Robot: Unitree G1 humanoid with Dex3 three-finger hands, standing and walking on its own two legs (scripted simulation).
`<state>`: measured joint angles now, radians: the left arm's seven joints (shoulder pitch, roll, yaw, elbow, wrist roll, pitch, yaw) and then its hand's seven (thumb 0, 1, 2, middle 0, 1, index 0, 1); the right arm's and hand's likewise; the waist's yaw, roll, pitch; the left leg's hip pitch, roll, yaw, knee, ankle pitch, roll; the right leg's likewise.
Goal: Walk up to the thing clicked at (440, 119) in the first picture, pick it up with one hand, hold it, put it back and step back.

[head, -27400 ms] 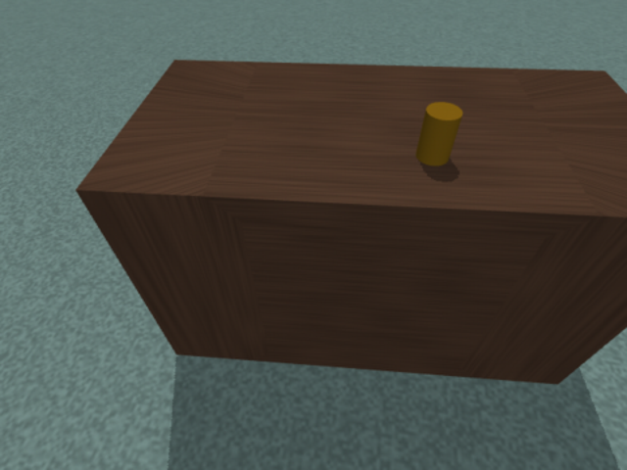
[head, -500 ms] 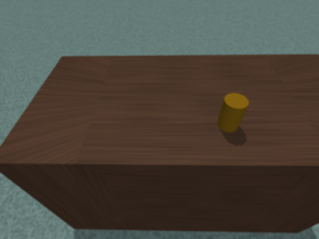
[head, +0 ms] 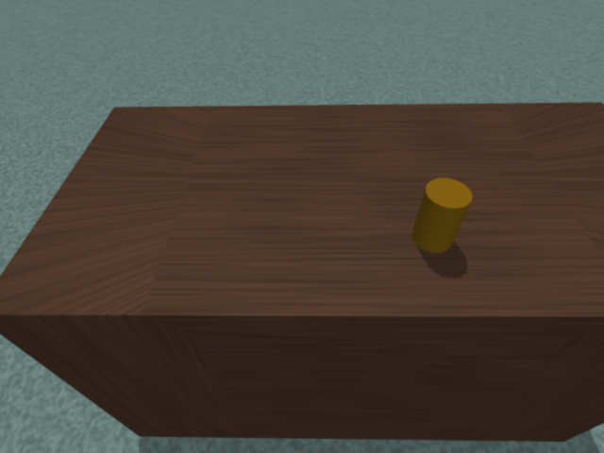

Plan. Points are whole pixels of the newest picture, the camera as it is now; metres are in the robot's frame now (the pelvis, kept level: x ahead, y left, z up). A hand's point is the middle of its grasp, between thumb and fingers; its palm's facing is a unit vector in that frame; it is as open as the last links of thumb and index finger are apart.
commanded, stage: stand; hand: right
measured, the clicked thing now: (439, 216) +0.49 -0.20 +0.02
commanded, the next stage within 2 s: step back in 1.86 s
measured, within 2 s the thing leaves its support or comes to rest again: neither
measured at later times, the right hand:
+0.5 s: hand out of the picture +0.06 -0.25 -0.16, palm faces -0.02 +0.94 -0.34, open 7.4 cm
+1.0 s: hand out of the picture +0.07 -0.25 -0.16, palm faces -0.01 +0.94 -0.34, open 7.4 cm
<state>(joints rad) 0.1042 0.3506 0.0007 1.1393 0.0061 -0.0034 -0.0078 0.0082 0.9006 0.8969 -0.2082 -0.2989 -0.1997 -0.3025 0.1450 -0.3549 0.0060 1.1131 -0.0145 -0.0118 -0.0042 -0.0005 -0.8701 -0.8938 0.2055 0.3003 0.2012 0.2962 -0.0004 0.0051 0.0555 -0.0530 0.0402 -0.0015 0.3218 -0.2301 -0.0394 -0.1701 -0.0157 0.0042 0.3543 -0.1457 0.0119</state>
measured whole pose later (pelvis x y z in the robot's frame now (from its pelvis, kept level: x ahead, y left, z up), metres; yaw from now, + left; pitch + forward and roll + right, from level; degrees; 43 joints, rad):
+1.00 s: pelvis +0.01 +0.00 +0.00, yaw -1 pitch -2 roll +0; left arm 0.11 0.35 0.00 1.13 0.01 -0.01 0.00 0.01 0.90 0.90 -0.21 -0.30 -0.20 -0.30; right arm 0.14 -0.35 0.00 1.11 -0.01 -0.01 0.00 0.00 -0.91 -0.90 0.21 0.30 0.20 0.30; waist 0.00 0.00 0.05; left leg -0.04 0.04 0.01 0.32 -0.24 -0.03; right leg -0.16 -0.02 0.02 0.35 -0.15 0.02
